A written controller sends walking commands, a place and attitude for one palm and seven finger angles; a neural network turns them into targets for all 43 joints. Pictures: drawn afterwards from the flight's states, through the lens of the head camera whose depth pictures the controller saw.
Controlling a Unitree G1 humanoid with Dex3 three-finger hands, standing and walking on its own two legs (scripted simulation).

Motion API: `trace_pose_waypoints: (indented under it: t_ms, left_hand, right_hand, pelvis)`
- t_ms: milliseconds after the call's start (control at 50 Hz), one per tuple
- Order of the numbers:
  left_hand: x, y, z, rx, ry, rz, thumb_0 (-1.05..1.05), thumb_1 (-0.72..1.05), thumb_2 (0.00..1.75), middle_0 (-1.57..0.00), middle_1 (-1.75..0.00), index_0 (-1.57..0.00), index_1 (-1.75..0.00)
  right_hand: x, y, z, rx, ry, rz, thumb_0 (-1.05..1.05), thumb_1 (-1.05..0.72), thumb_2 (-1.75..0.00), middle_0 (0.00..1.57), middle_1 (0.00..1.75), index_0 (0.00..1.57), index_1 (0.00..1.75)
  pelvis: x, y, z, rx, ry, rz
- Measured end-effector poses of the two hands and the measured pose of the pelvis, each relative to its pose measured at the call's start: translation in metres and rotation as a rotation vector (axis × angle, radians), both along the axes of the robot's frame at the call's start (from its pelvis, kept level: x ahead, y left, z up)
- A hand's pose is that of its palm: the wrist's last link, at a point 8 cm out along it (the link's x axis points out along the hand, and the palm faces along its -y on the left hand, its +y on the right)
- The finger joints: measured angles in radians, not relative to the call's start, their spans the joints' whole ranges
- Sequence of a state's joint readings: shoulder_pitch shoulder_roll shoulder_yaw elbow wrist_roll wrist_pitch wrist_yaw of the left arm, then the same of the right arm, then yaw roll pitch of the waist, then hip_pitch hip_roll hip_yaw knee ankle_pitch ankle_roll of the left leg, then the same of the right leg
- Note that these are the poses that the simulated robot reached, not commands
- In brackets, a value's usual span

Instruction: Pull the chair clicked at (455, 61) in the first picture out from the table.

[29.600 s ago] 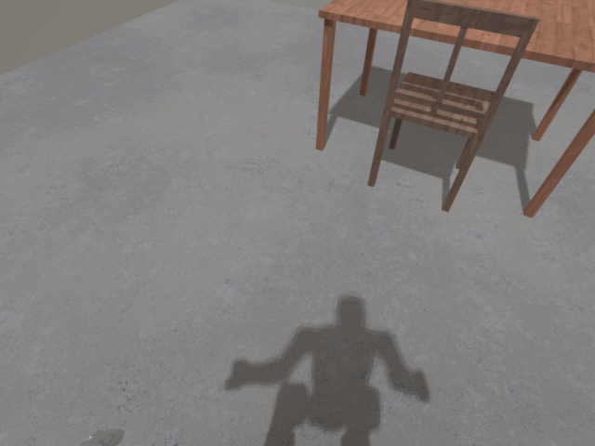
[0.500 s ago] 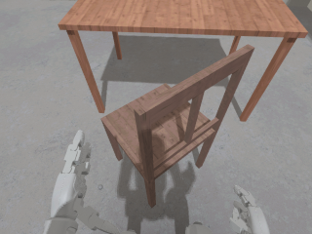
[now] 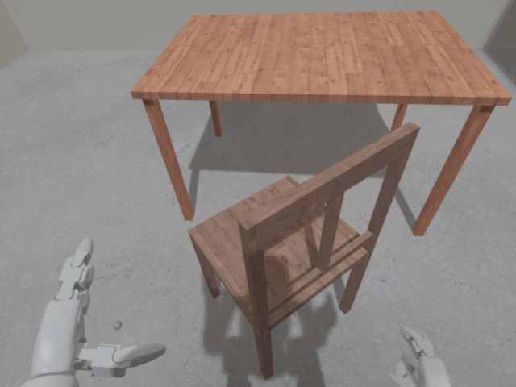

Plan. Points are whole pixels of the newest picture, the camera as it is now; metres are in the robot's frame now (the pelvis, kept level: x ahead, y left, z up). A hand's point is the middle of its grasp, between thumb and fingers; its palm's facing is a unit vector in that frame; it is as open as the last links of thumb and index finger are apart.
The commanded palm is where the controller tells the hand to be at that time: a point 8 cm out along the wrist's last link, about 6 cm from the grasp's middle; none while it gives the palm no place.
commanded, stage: draw the hand back to the body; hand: left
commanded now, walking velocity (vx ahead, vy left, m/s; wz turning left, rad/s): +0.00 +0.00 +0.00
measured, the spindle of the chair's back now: (328, 234) +0.46 -0.10 -0.09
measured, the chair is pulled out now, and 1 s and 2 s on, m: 0.43 0.43 0.43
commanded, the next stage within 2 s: step back with the hand held close in 0.80 s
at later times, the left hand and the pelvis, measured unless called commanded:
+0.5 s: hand (29, 253) +0.21 +0.27 +0.19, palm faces +0.49 -0.75 -0.44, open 8.5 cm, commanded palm +0.16 +0.31 +0.20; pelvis +0.02 +0.01 +0.02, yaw -1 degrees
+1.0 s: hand (40, 251) +0.22 +0.27 +0.18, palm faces +0.46 -0.78 -0.42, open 7.4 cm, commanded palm +0.16 +0.31 +0.20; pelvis +0.01 +0.01 +0.02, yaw -2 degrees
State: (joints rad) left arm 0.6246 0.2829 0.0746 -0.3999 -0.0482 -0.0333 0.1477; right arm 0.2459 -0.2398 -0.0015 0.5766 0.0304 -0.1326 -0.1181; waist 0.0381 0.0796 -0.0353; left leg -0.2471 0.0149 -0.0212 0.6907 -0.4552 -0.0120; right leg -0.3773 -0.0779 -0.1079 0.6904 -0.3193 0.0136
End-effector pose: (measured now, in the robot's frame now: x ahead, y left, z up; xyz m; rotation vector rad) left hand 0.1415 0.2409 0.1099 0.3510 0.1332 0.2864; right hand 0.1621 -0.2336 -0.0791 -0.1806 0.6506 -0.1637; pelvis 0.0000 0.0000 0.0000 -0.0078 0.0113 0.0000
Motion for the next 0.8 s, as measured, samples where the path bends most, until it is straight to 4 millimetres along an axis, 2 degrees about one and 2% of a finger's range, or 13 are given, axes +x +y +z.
trace_pose_waypoints:
  t_ms: [140,240,340,480,540,680,800]
  left_hand:
    - [0.007,0.026,0.039,0.093,-0.121,0.065,-0.01,0.09,0.51,-0.10,-0.13,-0.10,-0.14]
    - [0.013,0.036,0.054,0.121,-0.169,0.081,0.00,0.27,0.59,-0.12,-0.17,-0.12,-0.17]
    - [0.017,0.046,0.069,0.158,-0.204,0.092,0.00,0.44,0.68,-0.15,-0.21,-0.15,-0.21]
    - [0.022,0.064,0.101,0.242,-0.302,0.130,0.00,0.69,0.80,-0.19,-0.26,-0.18,-0.26]
    - [0.025,0.067,0.100,0.235,-0.305,0.142,0.00,0.77,0.84,-0.20,-0.27,-0.19,-0.28]
    - [0.032,0.061,0.073,0.163,-0.207,0.113,0.01,0.86,0.88,-0.21,-0.29,-0.20,-0.30]
    - [0.028,0.059,0.086,0.195,-0.250,0.095,0.01,0.88,0.89,-0.22,-0.30,-0.21,-0.30]
  right_hand:
    - [0.013,0.014,0.010,0.018,-0.022,0.039,0.02,-0.90,-0.90,0.20,0.30,0.20,0.30]
    - [0.018,0.020,0.013,0.030,-0.019,0.052,0.02,-0.90,-0.90,0.20,0.30,0.20,0.30]
    - [0.018,0.020,0.014,0.026,0.001,0.056,0.02,-0.90,-0.90,0.20,0.30,0.20,0.30]
    - [0.015,0.017,0.010,0.017,0.036,0.049,0.02,-0.90,-0.90,0.20,0.30,0.20,0.30]
    - [0.014,0.014,0.009,0.021,0.053,0.035,0.02,-0.90,-0.90,0.20,0.30,0.20,0.30]
    - [0.009,0.009,0.009,0.002,0.081,0.023,0.02,-0.90,-0.90,0.20,0.30,0.20,0.30]
    - [0.011,0.010,0.012,-0.002,0.065,0.023,0.02,-0.90,-0.90,0.20,0.30,0.20,0.30]
  pelvis:
    - [0.005,0.003,0.009,-0.001,-0.045,-0.006]
    - [0.008,0.006,0.014,-0.001,-0.058,-0.014]
    - [0.011,0.007,0.017,-0.003,-0.066,-0.021]
    - [0.016,0.010,0.019,-0.006,-0.075,-0.023]
    - [0.017,0.010,0.019,-0.005,-0.072,-0.025]
    - [0.017,0.011,0.020,-0.006,-0.066,-0.031]
    - [0.021,0.012,0.021,-0.011,-0.074,-0.029]
